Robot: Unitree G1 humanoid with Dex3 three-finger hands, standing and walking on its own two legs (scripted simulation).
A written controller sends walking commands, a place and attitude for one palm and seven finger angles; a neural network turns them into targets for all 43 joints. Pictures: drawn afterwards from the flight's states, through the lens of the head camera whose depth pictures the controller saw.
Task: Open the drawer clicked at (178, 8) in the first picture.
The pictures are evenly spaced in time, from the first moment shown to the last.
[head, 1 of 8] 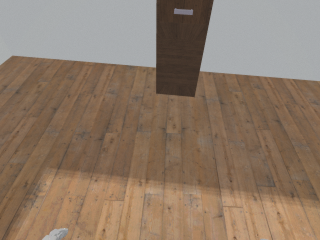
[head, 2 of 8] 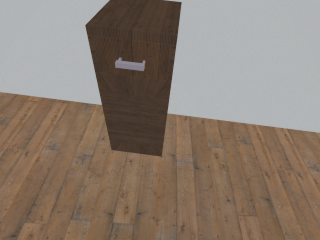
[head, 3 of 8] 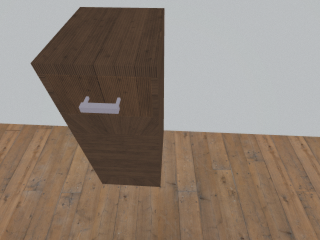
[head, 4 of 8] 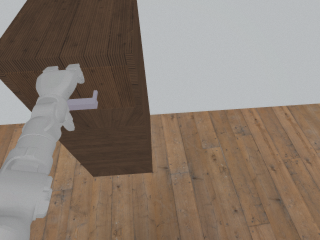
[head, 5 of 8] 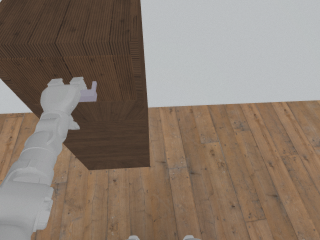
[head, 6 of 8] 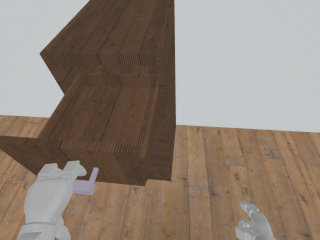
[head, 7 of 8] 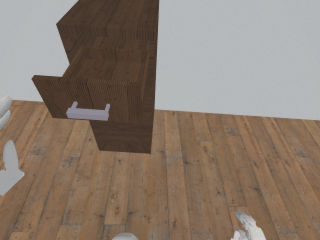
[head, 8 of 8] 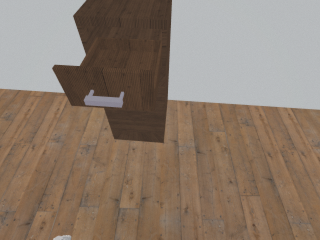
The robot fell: no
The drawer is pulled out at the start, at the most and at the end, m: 0.00 0.30 0.29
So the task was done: yes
